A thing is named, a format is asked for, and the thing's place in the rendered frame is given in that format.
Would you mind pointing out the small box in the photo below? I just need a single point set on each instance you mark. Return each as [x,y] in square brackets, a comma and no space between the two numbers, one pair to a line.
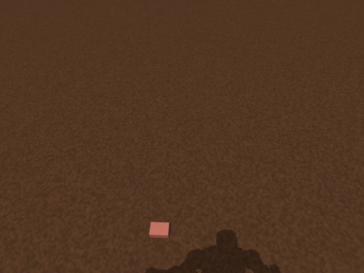
[159,229]

